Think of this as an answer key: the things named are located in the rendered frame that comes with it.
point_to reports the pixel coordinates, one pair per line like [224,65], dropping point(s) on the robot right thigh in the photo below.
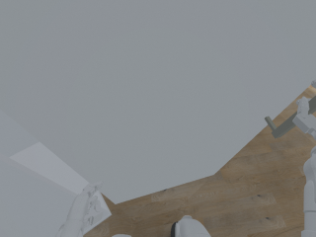
[188,227]

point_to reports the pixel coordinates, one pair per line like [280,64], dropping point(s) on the robot right forearm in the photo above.
[309,196]

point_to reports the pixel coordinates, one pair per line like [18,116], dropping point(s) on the robot left hand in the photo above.
[80,207]

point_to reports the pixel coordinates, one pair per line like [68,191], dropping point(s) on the handle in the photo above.
[289,124]

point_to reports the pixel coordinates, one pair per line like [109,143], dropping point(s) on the robot right hand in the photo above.
[306,122]

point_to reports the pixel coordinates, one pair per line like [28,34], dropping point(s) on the right robot shin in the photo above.
[186,217]

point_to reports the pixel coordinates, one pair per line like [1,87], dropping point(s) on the robot left forearm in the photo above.
[71,228]

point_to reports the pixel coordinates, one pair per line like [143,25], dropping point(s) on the fridge door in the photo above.
[147,95]

